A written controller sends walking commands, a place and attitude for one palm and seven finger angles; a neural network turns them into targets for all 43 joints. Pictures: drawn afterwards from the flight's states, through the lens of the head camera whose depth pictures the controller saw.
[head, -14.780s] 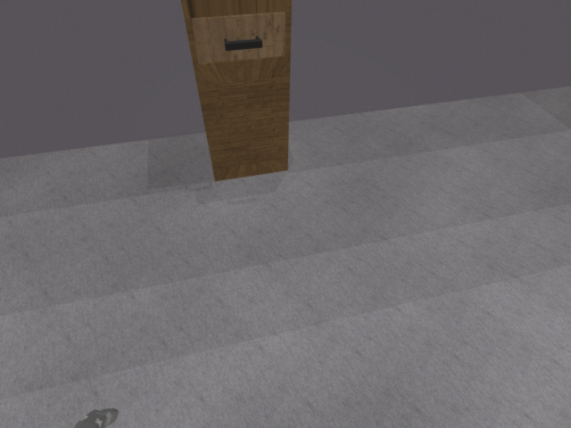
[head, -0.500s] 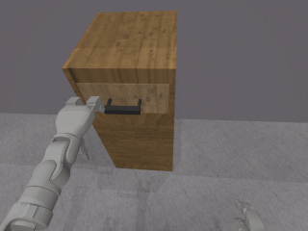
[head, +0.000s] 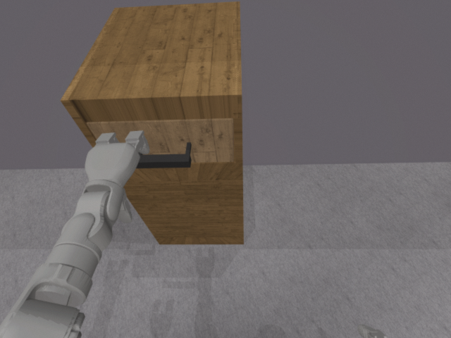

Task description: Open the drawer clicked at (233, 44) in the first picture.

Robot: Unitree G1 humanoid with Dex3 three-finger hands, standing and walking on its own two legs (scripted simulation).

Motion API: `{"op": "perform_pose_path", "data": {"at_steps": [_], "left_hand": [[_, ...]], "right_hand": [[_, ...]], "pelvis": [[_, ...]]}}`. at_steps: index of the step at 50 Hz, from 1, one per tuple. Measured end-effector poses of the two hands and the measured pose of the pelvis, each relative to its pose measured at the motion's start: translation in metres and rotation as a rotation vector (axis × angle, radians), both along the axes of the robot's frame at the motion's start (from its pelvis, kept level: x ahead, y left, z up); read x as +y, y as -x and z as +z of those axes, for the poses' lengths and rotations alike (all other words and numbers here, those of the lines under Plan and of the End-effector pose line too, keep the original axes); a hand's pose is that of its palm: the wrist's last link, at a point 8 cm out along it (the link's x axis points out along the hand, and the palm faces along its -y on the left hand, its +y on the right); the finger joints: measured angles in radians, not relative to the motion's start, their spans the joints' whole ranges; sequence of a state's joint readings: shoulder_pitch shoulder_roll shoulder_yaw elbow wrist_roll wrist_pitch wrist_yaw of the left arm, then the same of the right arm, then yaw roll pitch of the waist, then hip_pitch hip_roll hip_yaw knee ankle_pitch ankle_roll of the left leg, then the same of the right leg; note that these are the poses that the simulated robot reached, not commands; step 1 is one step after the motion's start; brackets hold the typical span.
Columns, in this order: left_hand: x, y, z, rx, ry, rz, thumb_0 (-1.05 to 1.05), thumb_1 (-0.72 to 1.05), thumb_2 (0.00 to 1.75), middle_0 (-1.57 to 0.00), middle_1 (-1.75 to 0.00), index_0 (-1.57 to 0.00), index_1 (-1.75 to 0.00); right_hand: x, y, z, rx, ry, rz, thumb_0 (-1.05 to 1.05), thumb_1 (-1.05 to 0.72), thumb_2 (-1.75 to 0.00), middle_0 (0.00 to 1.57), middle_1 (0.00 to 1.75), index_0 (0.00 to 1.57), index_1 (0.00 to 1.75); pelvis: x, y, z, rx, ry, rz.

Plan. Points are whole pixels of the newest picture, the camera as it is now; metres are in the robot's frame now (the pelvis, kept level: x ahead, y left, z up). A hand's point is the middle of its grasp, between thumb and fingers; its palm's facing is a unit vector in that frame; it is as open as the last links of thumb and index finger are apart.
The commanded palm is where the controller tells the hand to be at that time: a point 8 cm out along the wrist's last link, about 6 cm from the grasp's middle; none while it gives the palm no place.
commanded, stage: move the hooked fingers above the handle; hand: left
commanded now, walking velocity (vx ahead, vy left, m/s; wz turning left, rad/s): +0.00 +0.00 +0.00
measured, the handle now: (163, 154) +0.53 +0.19 -0.05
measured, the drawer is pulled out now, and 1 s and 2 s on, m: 0.00 0.00 0.00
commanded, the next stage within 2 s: none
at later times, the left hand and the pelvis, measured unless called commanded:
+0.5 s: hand (149, 159) +0.46 +0.20 +0.01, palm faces -0.07 -0.03 -1.00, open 13.8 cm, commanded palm +0.45 +0.20 +0.07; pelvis +0.00 +0.01 -0.01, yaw -1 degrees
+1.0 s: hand (144, 159) +0.47 +0.21 +0.00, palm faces -0.10 -0.02 -0.99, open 13.8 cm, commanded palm +0.46 +0.20 +0.06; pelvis +0.00 +0.02 -0.01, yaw -2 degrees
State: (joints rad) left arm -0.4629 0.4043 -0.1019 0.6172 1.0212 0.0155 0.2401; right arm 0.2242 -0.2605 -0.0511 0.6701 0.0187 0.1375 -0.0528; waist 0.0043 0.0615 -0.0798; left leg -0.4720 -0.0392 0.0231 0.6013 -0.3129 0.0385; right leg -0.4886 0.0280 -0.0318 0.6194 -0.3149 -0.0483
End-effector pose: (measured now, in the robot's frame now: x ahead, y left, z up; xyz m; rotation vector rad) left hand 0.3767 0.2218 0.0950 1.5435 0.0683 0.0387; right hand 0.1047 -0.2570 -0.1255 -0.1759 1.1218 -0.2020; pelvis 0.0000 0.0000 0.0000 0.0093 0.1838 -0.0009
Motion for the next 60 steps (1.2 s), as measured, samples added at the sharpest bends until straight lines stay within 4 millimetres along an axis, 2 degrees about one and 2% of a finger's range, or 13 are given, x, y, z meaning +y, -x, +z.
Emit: {"op": "perform_pose_path", "data": {"at_steps": [9, 14, 21, 30, 38, 43, 51, 56, 60], "left_hand": [[-0.022, -0.021, -0.008, 0.013, 0.025, -0.070, 0.00, -0.49, 0.30, -0.32, -1.20, -0.32, -1.20], [-0.021, -0.036, -0.016, 0.003, 0.005, -0.060, 0.00, -0.49, 0.30, -0.32, -1.20, -0.32, -1.20], [-0.019, -0.058, -0.021, 0.022, -0.013, -0.021, 0.00, -0.49, 0.30, -0.32, -1.20, -0.32, -1.20], [-0.037, -0.081, -0.030, 0.040, 0.023, -0.077, 0.00, -0.49, 0.30, -0.32, -1.20, -0.32, -1.20], [-0.039, -0.093, -0.035, -0.009, 0.021, -0.057, 0.00, -0.48, 0.30, -0.33, -1.22, -0.33, -1.20], [-0.032, -0.091, -0.036, 0.015, 0.014, -0.012, 0.00, -0.48, 0.30, -0.33, -1.22, -0.34, -1.21], [-0.008, -0.080, -0.040, 0.086, -0.005, 0.004, 0.00, -0.48, 0.30, -0.32, -1.21, -0.33, -1.20], [-0.020, -0.079, -0.037, 0.055, 0.018, -0.087, 0.00, -0.49, 0.30, -0.32, -1.20, -0.33, -1.20], [-0.033, -0.086, -0.033, -0.005, 0.043, -0.117, 0.00, -0.49, 0.30, -0.32, -1.20, -0.33, -1.20]], "right_hand": [[0.006, 0.009, -0.002, 0.025, -0.003, -0.017, 0.01, -0.90, -0.90, 0.21, 0.30, 0.20, 0.29], [0.008, 0.021, -0.005, 0.049, 0.002, -0.031, 0.01, -0.90, -0.90, 0.21, 0.30, 0.21, 0.29], [0.009, 0.049, -0.011, 0.123, 0.005, -0.062, 0.00, -0.90, -0.90, 0.21, 0.30, 0.21, 0.29], [0.007, 0.088, -0.011, 0.207, 0.026, -0.115, 0.00, -0.90, -0.90, 0.21, 0.30, 0.21, 0.30], [0.009, 0.110, -0.014, 0.257, 0.024, -0.142, 0.00, -0.90, -0.90, 0.21, 0.30, 0.21, 0.29], [0.012, 0.110, -0.013, 0.252, 0.012, -0.153, 0.00, -0.90, -0.90, 0.21, 0.30, 0.21, 0.29], [0.013, 0.097, -0.008, 0.210, 0.026, -0.130, 0.00, -0.90, -0.90, 0.21, 0.30, 0.21, 0.30], [0.010, 0.089, -0.008, 0.203, 0.049, -0.095, 0.00, -0.90, -0.90, 0.21, 0.30, 0.21, 0.30], [0.008, 0.084, -0.010, 0.198, 0.055, -0.085, 0.00, -0.90, -0.90, 0.21, 0.30, 0.21, 0.30]], "pelvis": [[0.006, -0.003, -0.002, 0.022, 0.004, -0.001], [0.008, -0.001, -0.005, 0.046, 0.005, -0.004], [0.011, 0.000, -0.008, 0.082, 0.012, -0.003], [0.015, -0.004, -0.012, 0.118, 0.019, -0.012], [0.018, -0.003, -0.017, 0.151, 0.020, -0.029], [0.018, -0.003, -0.015, 0.147, 0.021, -0.035], [0.019, -0.001, -0.013, 0.129, 0.027, -0.020], [0.021, -0.001, -0.015, 0.133, 0.034, 0.003], [0.022, -0.001, -0.018, 0.144, 0.035, 0.004]]}}
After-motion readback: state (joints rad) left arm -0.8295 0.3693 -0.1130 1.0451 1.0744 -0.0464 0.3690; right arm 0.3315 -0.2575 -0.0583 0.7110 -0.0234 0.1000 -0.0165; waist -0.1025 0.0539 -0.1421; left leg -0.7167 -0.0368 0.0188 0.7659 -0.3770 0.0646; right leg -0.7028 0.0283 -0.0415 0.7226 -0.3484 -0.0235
